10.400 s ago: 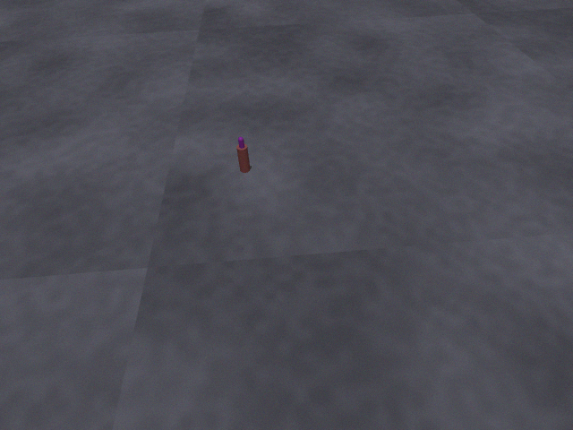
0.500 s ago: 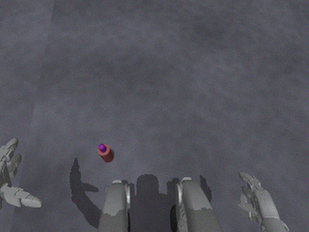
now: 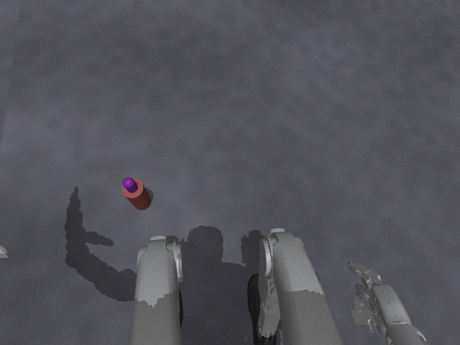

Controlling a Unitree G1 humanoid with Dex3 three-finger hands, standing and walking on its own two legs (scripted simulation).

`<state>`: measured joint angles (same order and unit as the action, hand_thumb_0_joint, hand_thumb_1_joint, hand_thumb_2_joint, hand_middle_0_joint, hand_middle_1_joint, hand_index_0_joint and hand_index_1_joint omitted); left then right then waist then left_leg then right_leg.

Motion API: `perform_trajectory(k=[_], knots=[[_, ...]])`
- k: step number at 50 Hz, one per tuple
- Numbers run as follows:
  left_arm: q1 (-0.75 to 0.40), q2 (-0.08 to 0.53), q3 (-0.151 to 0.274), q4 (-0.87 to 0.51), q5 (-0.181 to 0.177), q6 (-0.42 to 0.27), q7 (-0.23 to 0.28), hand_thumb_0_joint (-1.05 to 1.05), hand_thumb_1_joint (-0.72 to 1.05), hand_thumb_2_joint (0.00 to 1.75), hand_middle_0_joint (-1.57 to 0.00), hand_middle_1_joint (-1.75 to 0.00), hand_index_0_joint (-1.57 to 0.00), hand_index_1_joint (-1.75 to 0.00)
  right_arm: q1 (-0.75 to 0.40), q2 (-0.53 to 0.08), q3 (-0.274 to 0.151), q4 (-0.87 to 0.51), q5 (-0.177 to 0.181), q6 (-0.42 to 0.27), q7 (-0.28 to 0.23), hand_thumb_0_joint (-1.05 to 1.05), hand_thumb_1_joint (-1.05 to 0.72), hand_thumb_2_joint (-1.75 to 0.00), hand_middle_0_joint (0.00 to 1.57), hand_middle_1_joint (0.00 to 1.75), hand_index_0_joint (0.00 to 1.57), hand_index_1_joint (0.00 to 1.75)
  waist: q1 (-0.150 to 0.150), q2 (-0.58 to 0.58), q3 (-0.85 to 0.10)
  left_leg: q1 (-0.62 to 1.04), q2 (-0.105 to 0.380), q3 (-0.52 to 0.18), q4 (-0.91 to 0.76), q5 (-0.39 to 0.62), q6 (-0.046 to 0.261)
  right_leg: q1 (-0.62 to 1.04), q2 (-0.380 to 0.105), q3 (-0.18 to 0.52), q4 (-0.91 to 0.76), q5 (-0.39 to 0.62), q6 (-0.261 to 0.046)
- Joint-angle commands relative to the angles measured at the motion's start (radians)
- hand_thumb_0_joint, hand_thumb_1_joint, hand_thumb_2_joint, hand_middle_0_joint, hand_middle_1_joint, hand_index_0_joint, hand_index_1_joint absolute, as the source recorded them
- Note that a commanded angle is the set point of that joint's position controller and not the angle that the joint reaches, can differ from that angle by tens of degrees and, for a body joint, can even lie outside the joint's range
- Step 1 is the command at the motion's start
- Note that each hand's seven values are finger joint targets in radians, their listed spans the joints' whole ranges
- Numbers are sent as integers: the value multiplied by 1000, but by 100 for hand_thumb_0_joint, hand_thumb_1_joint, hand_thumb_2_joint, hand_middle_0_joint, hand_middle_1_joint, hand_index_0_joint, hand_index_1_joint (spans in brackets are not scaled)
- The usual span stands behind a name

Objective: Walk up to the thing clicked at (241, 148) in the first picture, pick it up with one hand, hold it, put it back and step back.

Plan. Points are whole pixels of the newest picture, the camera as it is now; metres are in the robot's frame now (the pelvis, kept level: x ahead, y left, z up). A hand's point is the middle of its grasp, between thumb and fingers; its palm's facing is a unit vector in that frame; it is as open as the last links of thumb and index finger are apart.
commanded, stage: go down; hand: left
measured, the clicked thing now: (135, 192) +0.46 +0.22 -0.37
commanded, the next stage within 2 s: approach in 0.96 s
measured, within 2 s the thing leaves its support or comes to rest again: neither
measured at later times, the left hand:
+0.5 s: hand out of the picture +0.37 +0.39 -0.07, palm faces +0.12 -0.99 -0.11, open 17.5 cm
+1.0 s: hand out of the picture +0.38 +0.40 -0.08, palm faces +0.12 -0.99 -0.09, open 17.5 cm
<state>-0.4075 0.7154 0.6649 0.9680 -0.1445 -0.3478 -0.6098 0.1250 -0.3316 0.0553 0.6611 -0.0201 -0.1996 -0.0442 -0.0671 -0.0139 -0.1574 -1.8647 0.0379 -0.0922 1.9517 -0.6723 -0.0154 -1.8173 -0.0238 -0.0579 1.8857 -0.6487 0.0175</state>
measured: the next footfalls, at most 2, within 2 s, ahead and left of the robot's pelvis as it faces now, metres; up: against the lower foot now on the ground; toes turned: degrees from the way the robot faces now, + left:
none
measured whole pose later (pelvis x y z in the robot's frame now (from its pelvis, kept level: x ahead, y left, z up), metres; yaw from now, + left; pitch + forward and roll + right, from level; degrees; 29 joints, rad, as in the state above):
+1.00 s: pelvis -0.02 +0.00 -0.09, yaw -1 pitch +32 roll -7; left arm -0.61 0.90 0.78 1.09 -0.17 -0.36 -0.74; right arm 0.12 -0.36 0.11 0.67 -0.04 -0.18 -0.02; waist -0.10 -0.03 -0.09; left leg -2.11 0.02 -0.12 2.23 -0.68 -0.01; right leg -2.05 -0.02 -0.06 2.15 -0.66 0.03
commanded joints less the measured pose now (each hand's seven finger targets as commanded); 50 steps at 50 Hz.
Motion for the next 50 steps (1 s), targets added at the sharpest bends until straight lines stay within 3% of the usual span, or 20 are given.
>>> perform_trajectory(k=[1, 6, 9, 15, 16, 17, 19, 22, 25, 28, 34, 35, 38, 41, 46, 50], knots=[[-147, 413, 115, -184, -42, -65, -4, 0, -51, 5, -5, -4, -4, -5, 109, -212, -71, -59, 8, -27, -17, 0, -91, -90, 20, 30, 20, 30, 62, 240, -606, 483, -10, 1, -262, 209, 25, 238, 26, -11, -143, 156, -61], [-201, 417, 109, -161, -48, -67, -21, 0, -55, 4, -5, -4, -4, -4, 96, -218, -66, -54, 5, -24, -14, 0, -92, -91, 20, 30, 20, 30, 40, 241, -554, 420, -10, -3, -221, 181, 28, 168, 26, -15, -105, 138, -63], [-235, 413, 98, -135, -48, -67, -35, 0, -57, 4, -6, -5, -5, -5, 104, -221, -70, -52, 4, -23, -14, 0, -92, -91, 20, 30, 20, 30, 17, 212, -514, 353, -10, 2, -204, 84, 35, 146, 27, -17, -105, 80, -58], [-281, 452, 110, -114, -56, -81, -61, 0, -55, 5, -5, -5, -4, -5, 105, -234, -62, -52, 0, -25, -11, 0, -91, -90, 20, 30, 20, 30, 15, 208, -536, 316, -13, 8, -164, 45, 38, 127, 27, -24, -72, 54, -54], [-306, 489, 125, -135, -59, -83, -61, 0, -54, 5, -5, -5, -4, -6, 111, -235, -58, -49, 0, -26, -10, 0, -91, -90, 20, 30, 20, 30, 21, 222, -557, 316, -14, 12, -157, 58, 36, 140, 27, -22, -63, 62, -54], [-284, 478, 128, -102, -58, -81, -66, 0, -54, 6, -5, -5, -4, -5, 113, -235, -53, -43, -3, -27, -10, 0, -91, -90, 20, 30, 20, 30, 24, 229, -565, 329, -15, 14, -143, 92, 33, 134, 25, -23, -49, 87, -55], [-310, 521, 147, -124, -59, -83, -68, 0, -54, 6, -5, -5, -4, -6, 113, -240, -51, -44, -3, -26, -9, 0, -91, -90, 20, 30, 20, 30, 25, 227, -573, 311, -15, 14, -133, 91, 35, 133, 26, -25, -37, 81, -55], [-306, 537, 159, -117, -62, -81, -74, 0, -54, 7, -5, -5, -4, -6, 116, -238, -46, -42, -4, -22, -9, 0, -91, -91, 20, 30, 20, 30, 30, 212, -584, 268, -22, 35, -105, 95, 40, 160, 27, -19, -38, 79, -53], [-289, 534, 164, -103, -60, -77, -84, 0, -55, 7, -5, -6, -4, -7, 119, -246, -42, -35, -5, -18, -6, 0, -91, -91, 20, 30, 20, 30, 32, 255, -596, 323, -18, 21, -97, 169, 31, 115, 26, -29, 5, 135, -60], [-310, 517, 152, -90, -61, -69, -94, 0, -55, 7, -5, -6, -4, -7, 121, -248, -44, -35, -4, -14, -6, 0, -92, -91, 20, 30, 20, 30, 12, 251, -556, 294, -16, 10, -93, 142, 30, 76, 25, -35, 20, 118, -60], [-346, 552, 165, -101, -68, -72, -108, 0, -56, 6, -5, -6, -4, -7, 127, -251, -42, -35, -5, -13, -3, 0, -91, -91, 20, 30, 20, 30, 10, 231, -571, 255, -20, 22, -58, 121, 37, 82, 26, -33, 26, 100, -57], [-329, 532, 160, -73, -70, -69, -112, 0, -57, 6, -5, -6, -4, -7, 121, -250, -39, -34, -5, -13, -3, 0, -91, -91, 20, 30, 20, 30, 9, 227, -559, 260, -20, 21, -53, 130, 37, 72, 26, -34, 28, 108, -57], [-366, 575, 171, -82, -68, -73, -112, 0, -58, 7, -5, -6, -4, -7, 123, -255, -39, -35, -7, -12, -2, 0, -91, -91, 20, 30, 20, 30, 8, 218, -551, 213, -22, 29, -44, 87, 41, 74, 27, -31, 28, 70, -55], [-368, 568, 168, -61, -69, -74, -117, 0, -56, 7, -5, -6, -4, -7, 119, -258, -34, -35, -8, -11, -1, 0, -91, -91, 20, 30, 20, 30, 6, 206, -538, 202, -23, 32, -31, 78, 44, 74, 29, -34, 30, 68, -53], [-382, 605, 181, -63, -61, -76, -119, 0, -54, 7, -5, -6, -4, -7, 118, -257, -29, -40, -9, -8, 2, 0, -91, -91, 20, 30, 20, 30, 5, 202, -534, 173, -22, 37, -23, 65, 46, 76, 31, -36, 35, 49, -52], [-412, 615, 177, -89, -66, -78, -127, 0, -54, 7, -5, -6, -4, -7, 115, -265, -26, -39, -13, -7, 2, 0, -91, -91, 20, 30, 20, 30, 3, 255, -554, 208, -19, 29, -19, 74, 41, 49, 31, -40, 56, 66, -54]])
